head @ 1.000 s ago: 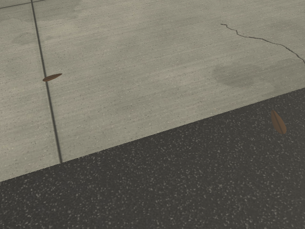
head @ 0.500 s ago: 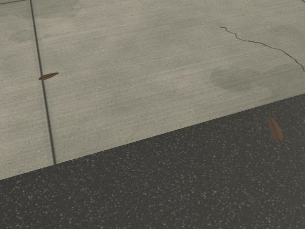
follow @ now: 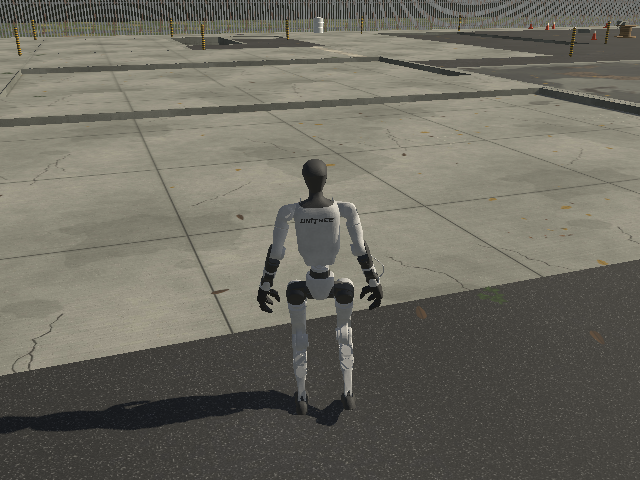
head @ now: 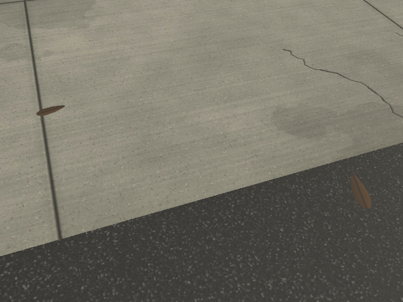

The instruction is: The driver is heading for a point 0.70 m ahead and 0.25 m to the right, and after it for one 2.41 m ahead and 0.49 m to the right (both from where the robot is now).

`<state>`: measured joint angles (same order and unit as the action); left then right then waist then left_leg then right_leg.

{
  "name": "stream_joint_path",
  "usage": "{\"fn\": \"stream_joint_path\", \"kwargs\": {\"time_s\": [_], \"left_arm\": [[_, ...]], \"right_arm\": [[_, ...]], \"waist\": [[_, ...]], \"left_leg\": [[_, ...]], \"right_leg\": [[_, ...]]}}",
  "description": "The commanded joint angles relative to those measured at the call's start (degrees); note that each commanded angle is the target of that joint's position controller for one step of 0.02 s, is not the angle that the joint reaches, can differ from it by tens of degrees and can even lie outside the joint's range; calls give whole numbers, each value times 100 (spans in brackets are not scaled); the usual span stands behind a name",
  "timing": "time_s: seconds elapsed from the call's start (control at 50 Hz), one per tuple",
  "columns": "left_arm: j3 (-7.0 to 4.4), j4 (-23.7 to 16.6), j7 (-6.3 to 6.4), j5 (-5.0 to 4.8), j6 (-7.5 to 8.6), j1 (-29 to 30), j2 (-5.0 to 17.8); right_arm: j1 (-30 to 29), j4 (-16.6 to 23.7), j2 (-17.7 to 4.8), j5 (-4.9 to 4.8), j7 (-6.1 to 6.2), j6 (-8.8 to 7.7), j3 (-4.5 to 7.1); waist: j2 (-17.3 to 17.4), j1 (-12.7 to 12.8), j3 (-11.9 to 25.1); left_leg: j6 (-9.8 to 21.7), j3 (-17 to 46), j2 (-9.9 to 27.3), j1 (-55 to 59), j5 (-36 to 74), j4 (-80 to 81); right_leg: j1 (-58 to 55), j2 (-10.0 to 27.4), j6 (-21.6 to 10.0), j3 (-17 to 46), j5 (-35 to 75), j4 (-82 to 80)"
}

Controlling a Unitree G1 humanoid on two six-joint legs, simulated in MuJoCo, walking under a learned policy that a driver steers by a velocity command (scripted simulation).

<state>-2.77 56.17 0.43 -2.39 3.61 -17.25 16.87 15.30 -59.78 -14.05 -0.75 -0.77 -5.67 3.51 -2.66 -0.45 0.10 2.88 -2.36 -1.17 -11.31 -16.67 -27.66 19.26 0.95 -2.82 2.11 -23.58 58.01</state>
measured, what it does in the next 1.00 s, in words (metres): walks ahead, turning right: right foot, then left foot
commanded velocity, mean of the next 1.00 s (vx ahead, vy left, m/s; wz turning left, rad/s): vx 0.48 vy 0.00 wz -0.35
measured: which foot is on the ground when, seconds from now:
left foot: down 0.00-0.42, up 0.44-0.82, down 0.84-1.00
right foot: up 0.00-0.36, down 0.38-0.86, up 0.88-1.00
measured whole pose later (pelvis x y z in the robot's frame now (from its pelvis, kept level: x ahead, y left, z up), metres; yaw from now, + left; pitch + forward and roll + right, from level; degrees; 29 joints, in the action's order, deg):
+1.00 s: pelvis +0.58 -0.06 +0.00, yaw -23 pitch +1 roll +0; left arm -5.1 49.7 -1.0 1.5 1.1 -17.5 18.2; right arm 11.0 -44.7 -14.5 2.0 0.8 -4.2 1.4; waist -2.3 1.5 -1.5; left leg 2.0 -4.0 -0.1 -16.3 -10.5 -26.0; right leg 23.7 -2.5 -3.8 2.3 -20.5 64.8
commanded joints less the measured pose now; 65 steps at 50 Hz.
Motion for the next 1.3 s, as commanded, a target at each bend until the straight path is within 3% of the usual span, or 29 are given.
{"fn": "stream_joint_path", "kwargs": {"time_s": [0.02, 0.18, 0.3, 0.32, 0.34, 0.38, 0.4, 0.42, 0.44, 0.46, 0.48, 0.52, 0.54, 0.56, 0.58, 0.6, 0.66, 0.76, 0.82, 0.84, 0.86, 0.88, 0.9, 0.92, 0.94, 0.98, 1.04, 1.16, 1.3], "left_arm": [[-138, -571, -37, 42, 257, 614, 559], [-9, -1044, -146, 124, 145, 1879, 37], [37, -1326, -354, 46, 145, 2418, 92], [121, -1048, -394, 858, -38, 1753, 23], [-1, -1069, -400, 816, -89, 1543, 274], [-152, -1022, -355, 495, -4, 1301, 683], [-206, -761, -287, 422, 38, 458, 771], [-128, -503, -268, 338, 48, -750, 595], [-114, -57, -247, 482, -32, -2093, 537], [-198, 60, -213, 662, 169, -2013, 760], [-234, -58, -199, 641, 301, -1170, 781], [64, -104, -218, 612, 395, -224, -65], [162, -246, -229, 603, 388, 185, -273], [203, -378, -245, 568, 413, 454, -339], [173, -474, -259, 530, 463, 551, -212], [-179, -284, -168, 159, 269, 106, 835], [-141, -224, -120, 213, 89, -412, 495], [-242, -285, -43, 300, -94, -809, 504], [-348, -479, 36, 362, -110, -544, 735], [-343, -527, 6, 355, -69, -532, 684], [-241, -732, -34, 292, -3, -592, 279], [-203, -935, -58, 147, -2, -1207, -26], [-233, -744, -9, 321, -98, -1182, 420], [-256, -765, -60, 383, -122, -705, 482], [-243, -846, -110, 377, -129, -388, 370], [-237, -925, -203, 438, -257, -222, 286], [-221, -1125, -281, 392, -418, 66, 218], [-83, -1643, -439, 413, -434, 1227, 78], [-18, -2057, -487, 489, -394, 2059, 132]], "right_arm": [[169, 194, -625, 40, -64, -114, -1], [804, 66, -742, 94, 154, 27, -77], [1055, -72, -788, 34, 189, 62, -14], [1219, -149, -119, 998, -185, -94, -359], [957, -41, -433, 897, -308, -127, -211], [1107, 53, -983, 727, -371, -78, -88], [1604, -35, -925, 898, -365, -71, -141], [2544, -38, -365, 1023, -405, -85, -351], [1683, 74, -674, 803, -530, -58, -238], [511, 591, -487, 523, -532, -97, -255], [-195, 775, -642, 458, -394, -176, -234], [-127, 970, -427, 689, -110, -160, -316], [-38, 1016, -95, 753, -34, -83, -408], [15, 1078, -124, 734, -4, 13, -398], [60, 1130, -225, 674, 8, 77, -387], [-51, 1265, -683, 195, 46, 148, -216], [-776, 1591, -244, 175, 17, 207, -362], [-1605, 1988, -454, 152, 32, 232, -301], [-884, 1861, -730, 172, 72, 120, -174], [-199, 1683, -925, 226, 125, 29, -91], [701, 1644, -1367, 332, 215, -41, 18], [624, 1654, -1888, 356, 250, 73, 164], [308, 1713, -1394, 321, 225, 162, 121], [-12, 1836, -857, 300, 199, 169, 2], [-158, 1828, -658, 313, 175, 151, -54], [-34, 1697, -557, 266, 178, 89, -76], [326, 1531, -572, 153, 95, -57, -39], [518, 1384, -578, 194, 82, -35, -6], [1024, 1086, -932, 179, 197, 124, 105]], "waist": [[774, -115, -619], [665, -337, -712], [642, -273, -786], [848, 58, -175], [892, 217, -253], [532, 394, 152], [425, 466, 685], [-379, 519, 2026], [-411, 1190, 2013], [-239, 1223, 856], [38, 1052, -151], [278, 336, -117], [263, 13, -105], [195, -170, -195], [105, -204, -167], [226, -341, -587], [-25, -36, -459], [-105, 368, -222], [-73, -28, -22], [270, -334, 334], [988, -613, 1217], [2391, -195, 1534], [1495, -59, 1018], [651, -104, 413], [433, -74, 133], [843, 14, -4], [833, 59, 121], [754, -38, -313], [768, -206, -530]], "left_leg": [[736, 2343, 1659, 1345, -427, 2009], [712, 749, 1111, 793, 1975, 2279], [593, 108, 1496, 1600, 2687, 2082], [888, 285, 1748, 1886, 3520, 2087], [850, 17, 1728, 2278, 4518, 1731], [638, -520, 1347, 1958, 6257, 393], [473, -531, 1179, 1063, 5730, -845], [-38, -305, 519, -1277, 3576, -2535], [-301, 40, -497, -2332, -1148, -4646], [6, 970, -201, -3557, -1085, -5476], [142, 1181, 234, -3812, -648, -5364], [320, 1163, 610, -2715, -245, -4646], [278, 1125, 735, -2180, -283, -4331], [176, 1023, 747, -2011, -570, -4038], [74, 892, 743, -1962, -543, -3671], [-202, 365, 655, -1661, 151, -3048], [-514, 135, 525, -1214, 1316, -1898], [-614, 287, 263, -1314, 1543, -779], [-384, 425, 149, -420, 891, -58], [-214, 542, 255, 463, 727, 288], [72, 1797, 1540, 1663, -444, 503], [678, 4395, 2660, 2612, -1380, 1355], [801, 4573, 2627, 2155, -2079, 1345], [704, 3655, 2332, 1527, -1672, 1356], [618, 2782, 2072, 1057, -581, 1431], [439, 1661, 1661, 709, 823, 1510], [459, 975, 1636, 861, 2377, 1450], [489, -88, 1505, 713, 2315, 1797], [340, -845, 1708, 1376, 3286, 1383]], "right_leg": [[2625, 597, -146, 236, 867, 560], [2025, 411, 317, -368, 2504, -1785], [1699, 207, -130, -408, 2630, -2653], [1266, 189, -293, -92, 2625, -2468], [1228, 33, -385, -257, 2004, -2389], [-241, -557, -598, -843, 1966, -2685], [-1808, -555, -810, -514, 2369, -2146], [-4768, 467, -1874, 1598, 1611, -2285], [-5206, 1247, -2330, 3639, 1009, -3526], [-4490, 1270, -1834, 3664, 252, -3977], [-3116, 1178, -1602, 3301, 358, -4161], [-1454, 1015, -1665, 2518, 1125, -4472], [-680, 923, -1625, 2323, 1268, -4706], [-219, 843, -1615, 2200, 1090, -4907], [37, 713, -1572, 1998, 896, -5001], [488, 629, -1371, 1648, 2478, -4902], [661, 259, -1065, 1107, 3153, -4720], [-631, 378, -849, 1632, 2790, -4238], [-943, 477, -655, 2021, 2843, -3399], [-804, 122, -537, 1803, 2840, -2408], [-356, -283, -399, 1168, 1847, -795], [1371, -1081, -224, 407, -975, 486], [1999, -476, -258, 391, -702, 1199], [2019, -263, -238, 388, -79, 1296], [1875, -89, -173, 351, 300, 1117], [1667, 110, -52, 244, 510, 873], [1857, 98, 17, 172, 785, 941], [2217, 242, 98, -108, 2016, -356], [1352, -2, -420, -909, 1404, -2054]]}}
Velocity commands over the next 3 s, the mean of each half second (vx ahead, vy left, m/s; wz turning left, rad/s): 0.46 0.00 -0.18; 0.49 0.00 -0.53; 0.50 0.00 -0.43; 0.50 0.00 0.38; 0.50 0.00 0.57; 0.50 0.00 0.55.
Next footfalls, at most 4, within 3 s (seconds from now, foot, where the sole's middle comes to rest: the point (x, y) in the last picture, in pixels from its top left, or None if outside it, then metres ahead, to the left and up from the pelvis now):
0.38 right None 0.39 -0.13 -0.78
0.84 left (196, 257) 0.69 0.00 -0.78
1.38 right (283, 227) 0.82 -0.33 -0.78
2.04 left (271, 173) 1.19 -0.36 -0.92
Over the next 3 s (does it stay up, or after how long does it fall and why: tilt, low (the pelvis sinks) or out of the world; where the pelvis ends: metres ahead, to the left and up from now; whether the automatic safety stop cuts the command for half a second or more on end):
stays up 1.51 -0.48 -0.16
